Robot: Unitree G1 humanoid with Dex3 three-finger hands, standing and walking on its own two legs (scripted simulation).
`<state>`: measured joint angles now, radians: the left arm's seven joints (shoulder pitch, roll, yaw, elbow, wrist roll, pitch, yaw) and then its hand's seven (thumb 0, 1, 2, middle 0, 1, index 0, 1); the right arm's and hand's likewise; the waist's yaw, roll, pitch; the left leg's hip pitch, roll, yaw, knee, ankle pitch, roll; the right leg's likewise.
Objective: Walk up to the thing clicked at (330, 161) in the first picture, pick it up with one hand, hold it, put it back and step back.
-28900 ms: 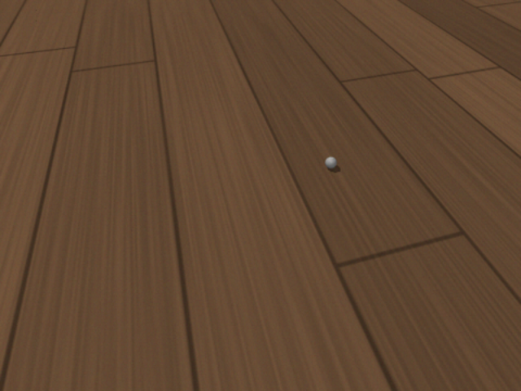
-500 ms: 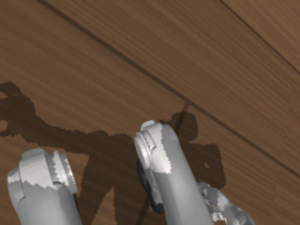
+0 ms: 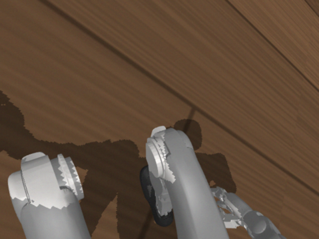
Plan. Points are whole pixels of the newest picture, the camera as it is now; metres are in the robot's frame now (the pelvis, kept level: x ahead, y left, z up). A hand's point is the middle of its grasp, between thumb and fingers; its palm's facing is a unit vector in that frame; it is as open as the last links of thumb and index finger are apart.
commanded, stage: close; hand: left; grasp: from above
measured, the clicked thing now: out of the picture +0.41 +0.38 -0.26
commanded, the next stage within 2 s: settle in 1.96 s
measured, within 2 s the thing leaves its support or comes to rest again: neither
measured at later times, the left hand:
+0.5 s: hand out of the picture +0.40 +0.38 -0.23, palm faces -0.39 -0.19 -0.90, open 12.2 cm
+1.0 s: hand out of the picture +0.40 +0.36 -0.24, palm faces -0.39 -0.17 -0.90, open 10.2 cm
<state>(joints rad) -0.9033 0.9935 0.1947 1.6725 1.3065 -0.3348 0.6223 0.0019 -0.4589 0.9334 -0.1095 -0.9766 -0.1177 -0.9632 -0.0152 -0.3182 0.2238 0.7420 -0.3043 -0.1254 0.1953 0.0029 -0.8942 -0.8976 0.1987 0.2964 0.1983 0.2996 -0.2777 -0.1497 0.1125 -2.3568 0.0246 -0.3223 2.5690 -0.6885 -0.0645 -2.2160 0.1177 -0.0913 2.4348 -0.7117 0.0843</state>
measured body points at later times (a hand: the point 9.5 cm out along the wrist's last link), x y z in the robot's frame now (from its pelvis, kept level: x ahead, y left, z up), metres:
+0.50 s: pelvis +0.00 +0.01 +0.00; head +0.25 +0.15 +0.35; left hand +0.42 +0.39 -0.18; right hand +0.10 -0.24 -0.07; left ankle +0.07 +0.14 -0.26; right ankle +0.11 -0.13 -0.26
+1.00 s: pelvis +0.00 +0.01 +0.00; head +0.24 +0.15 +0.34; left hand +0.41 +0.37 -0.19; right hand +0.10 -0.26 -0.07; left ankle +0.07 +0.14 -0.26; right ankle +0.11 -0.13 -0.26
